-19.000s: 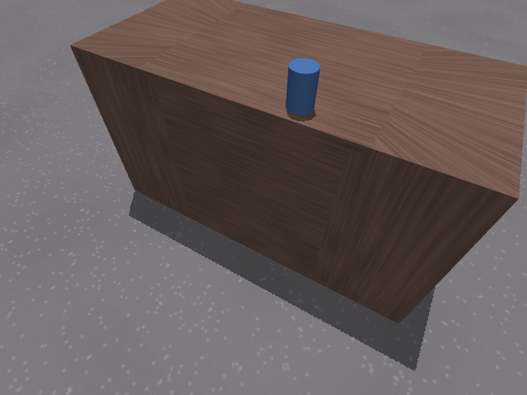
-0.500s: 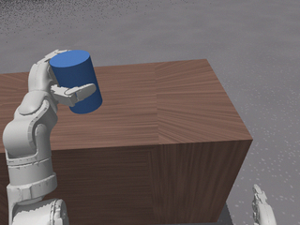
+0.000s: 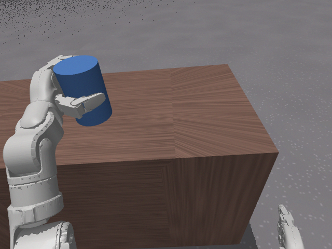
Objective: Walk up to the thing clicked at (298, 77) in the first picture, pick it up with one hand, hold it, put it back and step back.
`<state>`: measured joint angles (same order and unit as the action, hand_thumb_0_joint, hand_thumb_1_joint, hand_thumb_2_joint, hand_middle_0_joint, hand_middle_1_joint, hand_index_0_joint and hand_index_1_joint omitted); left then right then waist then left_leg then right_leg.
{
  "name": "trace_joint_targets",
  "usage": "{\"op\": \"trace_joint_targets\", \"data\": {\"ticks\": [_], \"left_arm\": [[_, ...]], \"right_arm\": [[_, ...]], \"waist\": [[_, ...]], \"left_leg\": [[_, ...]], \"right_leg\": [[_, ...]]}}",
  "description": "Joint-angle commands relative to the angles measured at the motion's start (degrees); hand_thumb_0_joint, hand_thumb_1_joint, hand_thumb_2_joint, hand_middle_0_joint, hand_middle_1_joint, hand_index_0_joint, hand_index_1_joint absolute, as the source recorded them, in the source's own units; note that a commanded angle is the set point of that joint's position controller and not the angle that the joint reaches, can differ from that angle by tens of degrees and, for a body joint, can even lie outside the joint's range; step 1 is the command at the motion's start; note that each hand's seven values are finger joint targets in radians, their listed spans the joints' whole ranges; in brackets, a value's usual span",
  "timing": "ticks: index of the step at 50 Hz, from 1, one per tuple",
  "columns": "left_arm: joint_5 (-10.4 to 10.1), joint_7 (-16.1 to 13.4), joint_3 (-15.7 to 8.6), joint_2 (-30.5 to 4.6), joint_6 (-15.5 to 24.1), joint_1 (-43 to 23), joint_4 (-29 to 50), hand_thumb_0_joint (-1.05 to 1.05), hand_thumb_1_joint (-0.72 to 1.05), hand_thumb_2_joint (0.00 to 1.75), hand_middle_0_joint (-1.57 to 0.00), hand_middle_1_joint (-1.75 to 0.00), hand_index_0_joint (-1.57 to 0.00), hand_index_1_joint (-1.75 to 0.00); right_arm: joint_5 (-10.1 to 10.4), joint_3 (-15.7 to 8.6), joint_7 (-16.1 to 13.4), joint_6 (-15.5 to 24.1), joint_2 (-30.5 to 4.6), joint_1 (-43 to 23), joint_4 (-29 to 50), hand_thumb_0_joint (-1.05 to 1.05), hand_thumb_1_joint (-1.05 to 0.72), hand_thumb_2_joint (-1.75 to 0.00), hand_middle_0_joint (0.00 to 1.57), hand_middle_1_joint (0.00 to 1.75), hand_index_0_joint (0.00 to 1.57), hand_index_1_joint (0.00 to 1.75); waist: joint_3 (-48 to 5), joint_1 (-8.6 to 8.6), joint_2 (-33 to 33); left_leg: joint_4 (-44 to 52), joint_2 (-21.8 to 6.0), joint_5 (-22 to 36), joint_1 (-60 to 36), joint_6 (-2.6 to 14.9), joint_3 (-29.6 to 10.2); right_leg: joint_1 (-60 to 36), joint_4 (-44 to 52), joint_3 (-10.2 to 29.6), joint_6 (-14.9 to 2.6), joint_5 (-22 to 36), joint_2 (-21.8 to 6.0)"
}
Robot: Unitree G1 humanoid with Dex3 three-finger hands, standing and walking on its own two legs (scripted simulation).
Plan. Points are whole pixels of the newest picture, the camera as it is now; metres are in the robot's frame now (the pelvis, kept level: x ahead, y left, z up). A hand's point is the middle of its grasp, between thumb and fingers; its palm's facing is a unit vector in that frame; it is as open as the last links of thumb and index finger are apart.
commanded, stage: crouch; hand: left
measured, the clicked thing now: (86, 91) +0.33 +0.17 +0.28
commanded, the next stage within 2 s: lower in 1.12 s
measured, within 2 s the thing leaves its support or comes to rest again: neither
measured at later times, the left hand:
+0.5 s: hand (92, 106) +0.38 +0.19 +0.21, palm faces +0.22 -0.98 +0.02, open 11.2 cm
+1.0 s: hand (94, 113) +0.41 +0.21 +0.16, palm faces +0.23 -0.97 +0.01, open 11.1 cm
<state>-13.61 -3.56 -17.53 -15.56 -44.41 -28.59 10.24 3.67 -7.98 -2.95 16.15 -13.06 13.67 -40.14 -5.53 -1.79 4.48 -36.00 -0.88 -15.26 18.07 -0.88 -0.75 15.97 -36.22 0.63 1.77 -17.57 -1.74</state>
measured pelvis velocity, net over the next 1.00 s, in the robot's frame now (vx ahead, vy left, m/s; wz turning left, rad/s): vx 0.01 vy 0.00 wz -0.01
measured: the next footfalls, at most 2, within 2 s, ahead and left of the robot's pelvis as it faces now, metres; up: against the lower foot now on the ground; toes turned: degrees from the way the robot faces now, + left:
none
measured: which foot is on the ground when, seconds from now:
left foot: down 0.00-1.00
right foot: down 0.00-1.00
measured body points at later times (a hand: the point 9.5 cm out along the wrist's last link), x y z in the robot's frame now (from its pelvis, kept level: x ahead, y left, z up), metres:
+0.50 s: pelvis +0.00 +0.00 +0.00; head -0.03 -0.02 +0.45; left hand +0.36 +0.25 +0.21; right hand +0.15 -0.27 -0.07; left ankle +0.05 +0.13 -0.72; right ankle +0.02 -0.14 -0.72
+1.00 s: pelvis +0.01 +0.00 +0.00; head +0.01 +0.00 +0.45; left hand +0.40 +0.27 +0.17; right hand +0.17 -0.26 -0.07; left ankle +0.05 +0.13 -0.72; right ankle +0.02 -0.14 -0.72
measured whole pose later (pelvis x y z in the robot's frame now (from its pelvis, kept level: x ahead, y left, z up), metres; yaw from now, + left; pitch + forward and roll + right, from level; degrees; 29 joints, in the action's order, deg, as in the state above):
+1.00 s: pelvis +0.01 +0.00 +0.00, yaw -1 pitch +2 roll -1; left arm -9.8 0.3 -17.8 -18.2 -12.0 -28.5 -24.7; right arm 1.7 -5.0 -3.9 17.7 -12.4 14.1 -38.4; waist -3.3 1.2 1.5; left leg -35.5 -1.5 -15.7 21.4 -0.7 -0.2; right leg 18.9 -34.3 1.1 1.9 -17.0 -1.1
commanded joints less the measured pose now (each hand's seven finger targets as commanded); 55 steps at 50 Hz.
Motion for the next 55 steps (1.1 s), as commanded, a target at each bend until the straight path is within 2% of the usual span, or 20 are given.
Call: {"op": "trace_joint_targets", "data": {"ticks": [1,5,11,17,20,23,25,28,32,38,39,44,45,47,50,51,52,53,54,55], "left_arm": [[-1.3,2.8,-2.6,-12.0,5.0,-30.0,11.5,0.0,-0.03,1.27,-1.22,-1.41,-1.25,-1.43],[-2.1,4.5,-1.4,-10.1,3.2,-28.1,4.9,0.0,0.02,1.24,-1.24,-1.41,-1.27,-1.41],[-2.2,3.5,-3.9,-12.3,4.5,-28.8,-0.2,0.0,-0.08,1.2,-1.2,-1.39,-1.24,-1.38],[-0.5,2.0,-4.9,-15.2,12.9,-32.7,-1.6,0.0,-0.02,1.21,-1.17,-1.36,-1.21,-1.36],[0.6,1.9,-6.0,-17.7,18.1,-34.8,-1.9,0.0,0.01,1.23,-1.18,-1.37,-1.21,-1.36],[1.7,2.7,-3.5,-16.1,22.2,-36.9,-2.5,0.0,0.0,1.22,-1.18,-1.36,-1.2,-1.36],[1.8,3.0,-4.1,-17.8,24.3,-36.5,-4.4,0.0,0.02,1.23,-1.18,-1.37,-1.21,-1.37],[1.6,4.1,-2.7,-16.1,26.6,-34.0,-9.8,0.0,0.04,1.24,-1.21,-1.38,-1.24,-1.38],[1.7,4.8,-1.8,-14.9,28.4,-31.7,-14.2,0.0,0.03,1.23,-1.2,-1.37,-1.24,-1.36],[1.7,5.0,-3.5,-16.0,31.1,-27.4,-19.2,0.0,-0.02,1.19,-1.18,-1.36,-1.22,-1.34],[1.9,5.0,-2.9,-15.9,32.0,-28.9,-16.8,0.0,-0.06,1.18,-1.18,-1.35,-1.22,-1.34],[2.1,4.5,-3.8,-17.3,36.7,-33.4,-14.7,0.0,-0.05,1.21,-1.17,-1.36,-1.21,-1.35],[2.3,4.3,-5.1,-18.9,37.6,-33.7,-15.1,0.0,-0.03,1.22,-1.18,-1.37,-1.22,-1.36],[2.3,4.3,-3.8,-17.3,39.0,-33.1,-16.5,0.0,-0.01,1.25,-1.19,-1.39,-1.23,-1.38],[2.7,4.1,-4.6,-19.3,40.9,-33.6,-18.0,0.0,-0.01,1.26,-1.19,-1.39,-1.22,-1.38],[2.8,4.1,-3.4,-17.4,41.1,-33.3,-18.6,0.0,0.0,1.26,-1.18,-1.38,-1.22,-1.38],[2.9,4.1,-4.5,-18.8,41.6,-32.9,-19.2,0.0,-0.01,1.25,-1.19,-1.39,-1.22,-1.38],[2.8,4.3,-3.4,-16.5,41.5,-30.0,-24.3,0.0,-0.02,1.27,-1.19,-1.4,-1.23,-1.4],[2.7,4.4,-3.3,-16.7,42.0,-30.2,-23.1,0.0,-0.03,1.26,-1.18,-1.39,-1.22,-1.38],[2.8,4.3,-3.8,-17.8,42.2,-30.6,-23.8,0.0,-0.02,1.26,-1.19,-1.39,-1.23,-1.39]], "right_arm": [[0.2,-1.5,-0.7,4.2,-7.5,-11.1,9.5,0.0,0.55,-0.05,0.05,0.05,0.05,0.05],[0.2,0.1,-0.4,4.3,-6.6,-11.2,9.2,0.0,0.56,-0.05,0.05,0.05,0.05,0.05],[0.3,-1.0,-0.3,4.0,-7.1,-8.2,9.8,0.0,0.57,-0.05,0.05,0.05,0.05,0.05],[0.0,0.7,-0.8,4.5,-5.0,-6.3,10.8,0.0,0.56,-0.05,0.05,0.05,0.05,0.05],[-0.5,-0.7,-1.5,5.5,-6.8,-7.1,11.5,0.0,0.56,-0.05,0.05,0.05,0.05,0.05],[-0.9,0.4,-2.1,6.5,-6.2,-9.0,11.6,0.0,0.56,-0.05,0.05,0.05,0.05,0.05],[-0.9,0.2,-2.6,6.7,-7.1,-10.7,12.1,0.0,0.56,-0.05,0.05,0.05,0.05,0.05],[-1.1,1.8,-2.8,6.7,-5.4,-10.8,9.3,0.0,0.56,-0.05,0.05,0.05,0.05,0.05],[-1.5,0.6,-2.8,6.3,-6.5,-8.8,8.9,0.0,0.57,-0.05,0.05,0.05,0.05,0.05],[-1.5,-0.4,-1.7,5.4,-7.5,-3.5,9.1,0.0,0.56,-0.05,0.05,0.05,0.05,0.05],[-1.5,0.5,-1.4,5.4,-6.3,-4.2,9.5,0.0,0.56,-0.05,0.05,0.05,0.05,0.05],[-1.5,-1.2,-1.4,5.4,-8.5,-5.5,11.4,0.0,0.56,-0.05,0.05,0.05,0.05,0.05],[-1.6,-0.2,-1.3,5.2,-7.8,-5.7,11.4,0.0,0.55,-0.05,0.05,0.05,0.05,0.05],[-1.6,1.2,-1.3,5.0,-6.1,-6.5,11.2,0.0,0.55,-0.05,0.05,0.05,0.05,0.05],[-1.8,-0.2,-1.8,4.4,-8.4,-8.7,13.3,0.0,0.55,-0.05,0.05,0.05,0.05,0.05],[-1.8,1.3,-1.7,4.1,-6.3,-8.0,11.8,0.0,0.55,-0.05,0.05,0.05,0.05,0.05],[-1.8,0.8,-1.8,3.7,-6.8,-7.7,12.1,0.0,0.55,-0.05,0.05,0.05,0.05,0.05],[-1.9,0.2,-1.9,3.2,-7.6,-6.6,11.1,0.0,0.55,-0.05,0.05,0.05,0.05,0.05],[-1.9,0.9,-1.8,3.2,-6.8,-6.8,11.6,0.0,0.55,-0.05,0.05,0.05,0.05,0.05],[-1.9,-0.5,-1.8,3.1,-8.5,-6.6,12.2,0.0,0.55,-0.05,0.05,0.05,0.05,0.05]], "waist": [[-10.3,-0.25,-2.3],[-6.9,-0.21,-4.8],[-7.1,0.82,-7.9],[-10.0,1.14,-5.6],[-14.1,1.47,-2.8],[-15.8,1.91,-0.1],[-17.8,1.81,0.4],[-15.4,1.77,-0.3],[-14.5,2.88,-0.5],[-11.4,3.43,-3.9],[-12.4,2.95,-2.1],[-15.7,3.8,-0.4],[-16.8,3.2,-0.8],[-16.7,2.87,0.5],[-19.0,3.53,0.0],[-17.7,2.69,1.1],[-19.1,2.99,0.3],[-16.0,3.7,-2.1],[-16.1,3.07,-0.2],[-16.2,3.73,0.2]], "left_leg": [[6.1,1.7,2.2,-6.8,1.18,1.5],[7.6,1.1,-0.8,-4.8,1.15,0.4],[7.0,1.8,0.3,-4.4,1.62,1.8],[5.8,2.2,1.9,-5.3,1.73,2.0],[5.0,1.9,2.9,-7.3,1.38,1.6],[5.0,1.2,3.4,-8.9,0.95,0.8],[4.6,1.3,5.0,-9.7,0.92,0.7],[4.6,1.3,5.1,-7.8,1.12,0.9],[5.4,0.8,5.3,-8.2,0.97,0.9],[5.7,0.6,7.3,-6.5,1.43,1.2],[5.7,0.7,7.9,-6.5,1.3,1.3],[5.3,0.3,9.0,-9.5,0.99,1.0],[5.1,0.3,9.6,-9.7,1.01,0.8],[4.7,0.5,10.4,-9.2,1.01,1.0],[4.3,0.4,11.8,-10.2,1.0,1.0],[4.5,0.5,11.9,-9.4,0.83,1.0],[4.2,0.6,13.1,-9.7,1.0,1.2],[4.7,0.3,11.9,-8.6,1.07,1.0],[4.9,0.2,12.1,-8.7,0.83,1.0],[5.2,0.0,11.9,-9.4,0.68,0.8]], "right_leg": [[2.0,7.9,-3.5,-1.34,3.0,1.9],[2.9,8.5,-3.7,-1.22,1.0,2.2],[3.2,9.4,-3.3,-1.05,1.1,2.1],[2.9,8.7,-2.1,-0.88,2.9,1.1],[2.7,7.7,-2.3,-1.1,4.3,1.2],[3.5,6.4,-2.8,-1.56,5.3,1.6],[2.8,6.6,-2.7,-1.51,6.5,1.6],[2.9,6.8,-2.6,-1.42,6.8,1.6],[3.9,6.9,-3.0,-1.53,7.5,2.2],[3.2,7.1,-3.1,-1.37,9.4,2.6],[2.9,7.0,-3.0,-1.58,9.8,2.5],[3.1,6.7,-2.7,-1.68,10.8,2.5],[2.4,6.7,-2.8,-1.65,11.2,2.5],[1.6,6.5,-2.6,-1.68,11.9,2.3],[0.7,6.5,-2.4,-1.6,13.3,2.3],[0.9,6.5,-2.6,-1.76,13.1,2.3],[-0.3,6.4,-2.4,-1.54,14.4,2.1],[0.9,6.7,-2.7,-1.56,13.5,2.4],[0.8,6.5,-2.7,-1.74,13.5,2.4],[1.6,6.5,-2.9,-1.89,13.1,2.6]]}}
